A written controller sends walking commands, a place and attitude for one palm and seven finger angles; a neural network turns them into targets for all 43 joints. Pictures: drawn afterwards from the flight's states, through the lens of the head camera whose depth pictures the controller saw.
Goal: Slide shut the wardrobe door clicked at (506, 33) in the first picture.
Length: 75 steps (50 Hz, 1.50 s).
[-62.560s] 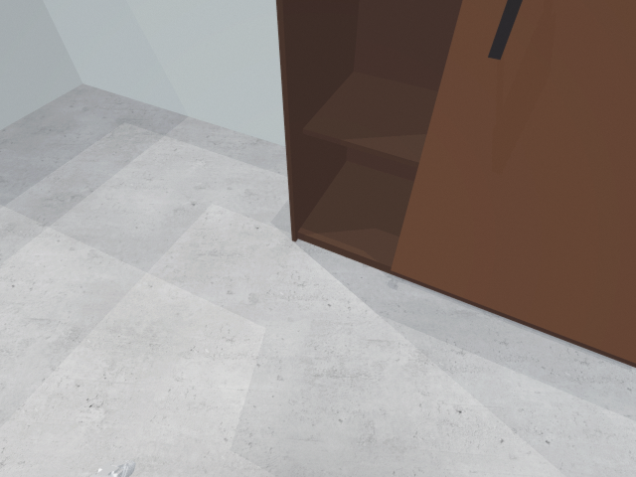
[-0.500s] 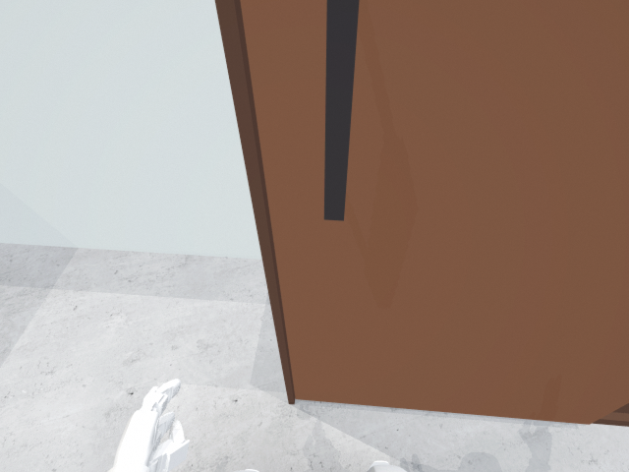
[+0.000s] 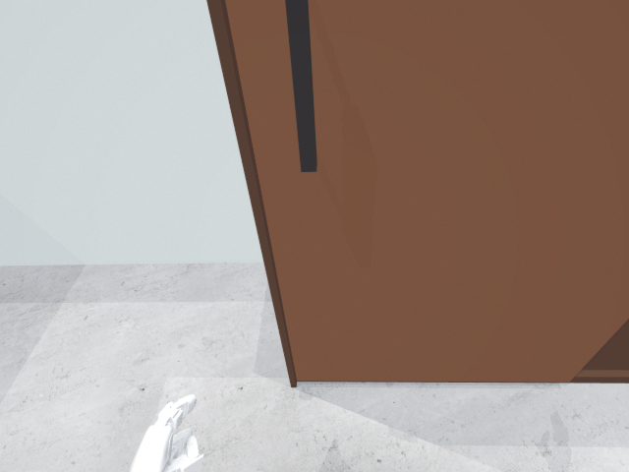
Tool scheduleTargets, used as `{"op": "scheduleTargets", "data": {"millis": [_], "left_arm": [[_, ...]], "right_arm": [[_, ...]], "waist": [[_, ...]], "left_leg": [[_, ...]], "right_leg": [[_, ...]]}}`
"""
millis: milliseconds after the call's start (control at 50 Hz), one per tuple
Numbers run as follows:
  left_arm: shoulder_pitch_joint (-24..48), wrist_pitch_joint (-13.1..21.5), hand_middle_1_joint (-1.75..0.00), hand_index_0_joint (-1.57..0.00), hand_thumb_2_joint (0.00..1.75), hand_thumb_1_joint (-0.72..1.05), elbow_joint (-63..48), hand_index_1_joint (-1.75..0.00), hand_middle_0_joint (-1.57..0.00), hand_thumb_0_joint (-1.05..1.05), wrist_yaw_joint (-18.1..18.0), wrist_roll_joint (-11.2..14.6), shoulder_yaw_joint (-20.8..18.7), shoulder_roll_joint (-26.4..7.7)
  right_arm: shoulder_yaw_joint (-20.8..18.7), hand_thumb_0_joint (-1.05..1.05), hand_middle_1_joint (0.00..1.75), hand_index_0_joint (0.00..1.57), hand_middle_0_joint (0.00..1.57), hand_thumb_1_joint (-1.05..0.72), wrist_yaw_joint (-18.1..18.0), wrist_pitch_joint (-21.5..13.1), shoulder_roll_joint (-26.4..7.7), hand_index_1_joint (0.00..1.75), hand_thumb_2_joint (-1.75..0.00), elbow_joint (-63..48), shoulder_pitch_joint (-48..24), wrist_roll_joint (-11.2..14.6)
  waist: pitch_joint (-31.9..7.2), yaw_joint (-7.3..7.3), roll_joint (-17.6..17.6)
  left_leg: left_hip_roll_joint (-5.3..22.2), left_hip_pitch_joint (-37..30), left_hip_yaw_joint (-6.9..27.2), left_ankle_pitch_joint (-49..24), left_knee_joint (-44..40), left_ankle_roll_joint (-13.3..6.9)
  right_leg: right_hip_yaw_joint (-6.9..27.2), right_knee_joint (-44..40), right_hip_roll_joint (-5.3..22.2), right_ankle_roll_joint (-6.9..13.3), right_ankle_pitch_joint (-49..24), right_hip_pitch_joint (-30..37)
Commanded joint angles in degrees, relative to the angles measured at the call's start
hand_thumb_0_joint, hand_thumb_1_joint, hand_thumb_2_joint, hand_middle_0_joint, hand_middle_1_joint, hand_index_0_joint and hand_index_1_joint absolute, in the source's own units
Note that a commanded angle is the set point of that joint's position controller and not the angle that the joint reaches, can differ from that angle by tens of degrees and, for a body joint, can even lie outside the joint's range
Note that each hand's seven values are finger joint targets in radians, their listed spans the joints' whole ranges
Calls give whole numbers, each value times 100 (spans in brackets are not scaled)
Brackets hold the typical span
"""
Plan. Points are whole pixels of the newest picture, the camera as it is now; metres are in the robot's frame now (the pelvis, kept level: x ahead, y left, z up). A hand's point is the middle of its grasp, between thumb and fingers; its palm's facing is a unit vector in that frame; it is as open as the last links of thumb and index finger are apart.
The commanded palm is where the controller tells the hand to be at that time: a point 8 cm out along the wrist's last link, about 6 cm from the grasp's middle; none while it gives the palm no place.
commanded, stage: stop stepping back and stand still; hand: right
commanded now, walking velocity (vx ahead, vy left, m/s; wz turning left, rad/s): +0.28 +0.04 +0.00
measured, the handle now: (303, 76) +0.54 +0.04 +0.28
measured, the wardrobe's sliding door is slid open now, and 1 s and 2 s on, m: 0.00 0.00 0.00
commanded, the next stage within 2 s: let the arm hang, fingers relaxed in 0.78 s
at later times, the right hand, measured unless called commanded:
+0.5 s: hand out of the picture +0.12 -0.25 +0.19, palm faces +0.31 +0.84 -0.45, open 7.5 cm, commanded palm +0.07 -0.30 +0.19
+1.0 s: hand out of the picture +0.12 -0.24 +0.03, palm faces +0.15 +0.88 -0.45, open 7.4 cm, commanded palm none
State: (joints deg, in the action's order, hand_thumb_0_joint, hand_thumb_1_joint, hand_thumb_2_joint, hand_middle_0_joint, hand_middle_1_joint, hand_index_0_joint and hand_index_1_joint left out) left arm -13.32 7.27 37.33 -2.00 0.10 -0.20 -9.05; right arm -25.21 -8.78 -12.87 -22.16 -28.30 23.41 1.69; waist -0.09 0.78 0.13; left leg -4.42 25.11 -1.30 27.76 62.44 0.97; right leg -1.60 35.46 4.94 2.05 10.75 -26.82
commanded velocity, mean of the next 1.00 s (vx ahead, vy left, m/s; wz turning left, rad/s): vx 0.15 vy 0.02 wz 0.00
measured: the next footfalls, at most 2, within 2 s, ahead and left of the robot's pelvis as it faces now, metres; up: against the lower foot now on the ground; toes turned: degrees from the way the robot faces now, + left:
left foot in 0.08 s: -0.01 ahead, +0.10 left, -0.01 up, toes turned +2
right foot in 0.26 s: -0.01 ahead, -0.15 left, +0.00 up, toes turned +5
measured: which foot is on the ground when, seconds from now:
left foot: up 0.00-0.06, down 0.08-0.26, up 0.28-0.50, down 0.52-1.00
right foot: down 0.00-0.04, up 0.06-0.24, down 0.26-0.88, up 0.90-1.00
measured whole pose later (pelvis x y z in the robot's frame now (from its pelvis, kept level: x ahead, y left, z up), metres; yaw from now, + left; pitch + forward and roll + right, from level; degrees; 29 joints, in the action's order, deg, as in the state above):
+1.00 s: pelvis -0.11 -0.01 +0.00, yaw +2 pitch -1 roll -1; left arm -13.7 1.0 43.1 0.4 -0.9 -0.8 -12.2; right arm -10.4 -2.0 -3.5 -19.1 5.8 17.5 -2.4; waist -2.5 0.7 1.9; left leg 2.1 20.1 -6.2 18.3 39.0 -2.9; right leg -2.3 57.8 1.8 0.5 31.2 -28.9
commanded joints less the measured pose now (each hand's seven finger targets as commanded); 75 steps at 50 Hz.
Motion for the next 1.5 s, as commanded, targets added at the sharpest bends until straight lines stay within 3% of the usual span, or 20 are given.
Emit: {"op": "scheduleTargets", "data": {"millis": [0, 40, 100, 200, 240, 280, 420, 460, 480, 520, 640, 680, 820, 840, 860, 980, 1080, 1160, 1280, 1480], "left_arm": [[854, 125, -30, -20, 90, 90, -1055, -30, -20, 0, -78, -106, -245, -923], [783, -87, -30, -20, 90, 90, -1031, -30, -20, 0, -104, -8, -255, -1002], [568, 57, -30, -20, 90, 90, -826, -30, -20, 0, -228, 34, -275, -1057], [420, 227, -30, -20, 90, 90, -844, -30, -20, 0, -486, 9, -83, -968], [440, 366, -30, -20, 90, 90, -1069, -30, -20, 0, -451, 30, -146, -1171], [496, 395, -30, -20, 90, 90, -938, -30, -20, 0, -258, 3, -214, -1080], [603, 114, -30, -20, 90, 90, -1024, -30, -20, 0, -186, -106, -198, -1013], [579, 28, -30, -20, 90, 90, -1020, -30, -20, 0, -229, -90, -253, -975], [517, -16, -30, -20, 90, 90, -1056, -30, -20, 0, -217, -19, -328, -938], [373, 122, -30, -20, 90, 90, -881, -30, -20, 0, -156, -165, -221, -939], [427, 290, -30, -20, 90, 90, -723, -30, -20, 0, -449, -67, -142, -965], [459, 449, -30, -20, 90, 90, -856, -30, -20, 0, -398, -41, -184, -1068], [626, 268, -30, -20, 90, 90, -974, -30, -20, 0, -143, -70, -187, -942], [630, 168, -30, -20, 90, 90, -1049, -30, -20, 0, -141, -62, -246, -898], [570, 186, -30, -20, 90, 90, -156, -30, -20, 0, 215, -106, -307, -1113], [-36, -743, -30, -20, 90, 90, -43, -30, -20, 0, 261, -196, -312, -889], [-755, -767, -30, -20, 90, 90, 817, -30, -20, 0, 183, -208, -238, -721], [-232, -717, -30, -20, 90, 90, 1018, -30, -20, 0, -16, -289, -287, -1105], [-873, -748, -30, -20, 90, 90, 1762, -30, -20, 0, -28, -108, -154, -433], [-1023, -690, -30, -20, 90, 90, 2444, -30, -20, 0, -81, -95, -97, -309]], "right_arm": [[-491, 0, 30, 20, 20, -90, -21, -156, -1179, 30, -90, -1585, 219, 71], [-540, 0, 30, 20, 20, -90, 0, -69, -1474, 30, -90, -1829, -277, 95], [-382, 0, 30, 20, 20, -90, 10, 56, -1064, 30, -90, -434, -568, 196], [-66, 0, 30, 20, 20, -90, -105, -45, -926, 30, -90, -573, -941, 19], [-43, 0, 30, 20, 20, -90, -132, -229, -1021, 30, -90, -1431, -1274, 5], [-323, 0, 30, 20, 20, -90, -3, -224, -1251, 30, -90, -1123, -644, -28], [-708, 0, 30, 20, 20, -90, -94, -183, -1336, 30, -90, -1269, 576, -92], [-793, 0, 30, 20, 20, -90, -98, -146, -1403, 30, -90, -983, 439, -147], [-855, 0, 30, 20, 20, -90, -74, -112, -1524, 30, -90, -1008, 233, -90], [-1000, 0, 30, 20, 20, -90, -50, -287, -1759, 30, -90, -1247, -518, 3], [-270, 0, 30, 20, 20, -90, -60, -265, -1006, 30, -90, -966, -664, 0], [-425, 0, 30, 20, 20, -90, -138, -446, -1173, 30, -90, -1631, -1002, -82], [-834, 0, 30, 20, 20, -90, -48, -304, -1345, 30, -90, -1069, 844, -53], [-870, 0, 30, 20, 20, -90, -29, -291, -1377, 30, -90, -1077, 750, -47], [1564, 0, 30, 20, 20, -90, 692, 733, 85, 30, -90, 3364, 829, -575], [1907, 0, 30, 20, 20, -90, 740, 1283, 182, 30, -90, 4822, -689, -415], [2099, 0, 30, 20, 20, -90, 804, 1377, 305, 30, -90, 6564, -969, -295], [2109, 0, 30, 20, 20, -90, 868, 1409, 815, 30, -90, 7391, -694, -323], [2282, 0, 30, 20, 20, -90, 789, 1188, 507, 30, -90, 8512, -419, -229], [2397, 0, 30, 20, 20, -90, 694, 1232, 889, 30, -90, 9206, -330, -198]], "waist": [[-639, -259, 1017], [-388, -132, -1449], [265, 14, -1026], [-327, 73, 8], [-385, 60, 2007], [-58, 87, 858], [-186, -169, 1763], [-231, -299, -15], [-336, -204, -1757], [-447, 100, -810], [-3, 148, 298], [-57, 67, 1912], [-75, -223, 832], [-38, -224, -527], [-220, -85, -1117], [249, 88, -1910], [-49, 274, -44], [151, -83, 1783], [-297, 35, -504], [202, -50, -6]], "left_leg": [[105, -1999, -261, 501, -3819, -550], [2089, -486, 2399, -536, -5413, -1235], [2063, 201, 2854, 1194, -5261, -1311], [1120, 165, 916, 838, -3403, -774], [97, 1259, -229, 423, -592, -140], [478, 1336, 382, -104, 591, -150], [84, -2369, -972, -275, -2378, -336], [676, -2684, 208, 133, -3954, -670], [1992, -2229, 2718, 596, -4945, -1266], [2688, -841, 3155, 363, -4994, -1696], [1141, 625, 605, 1222, -3031, -685], [103, 1011, -269, 455, -240, -116], [356, -2511, -104, -117, -3255, -273], [1006, -2231, 1269, 468, -4359, -612], [2853, -1921, 2046, -4443, -3827, -980], [1947, -578, 878, -2871, -4006, -1237], [1231, 24, 517, -621, -3536, -564], [475, -885, -84, -612, -3047, -238], [1371, -1626, 879, -2312, -4479, -459], [960, -1428, 241, -2203, -4242, -357]], "right_leg": [[128, -1344, 212, -443, 2691, -110], [-182, 3151, -653, -237, 1273, -332], [606, 3187, -160, -221, 1062, -737], [-280, -1086, -380, 100, 1233, 1933], [2651, -2338, 1426, 787, 1363, 2675], [3309, -2881, 1724, 1178, 3058, 1451], [494, -2261, 633, 290, 3368, -906], [-207, 533, -142, 84, 2470, -1259], [-266, 2614, -628, -37, 1935, -1604], [469, 3570, -29, -199, 1422, -970], [-88, -949, -353, 111, 1519, 1889], [2864, -2478, 1324, 986, 2016, 1785], [576, -997, 260, 226, 2815, -1073], [6, 775, -416, 29, 2277, -1228], [-54, 2283, -322, -214, 2003, -1811], [-125, 2214, -292, -131, 1955, -305], [137, -701, -272, 35, 496, 1973], [1274, -1926, 732, 502, 1563, 483], [-79, -675, -216, -83, 522, 1266], [198, -1429, 184, 35, -457, 1598]]}}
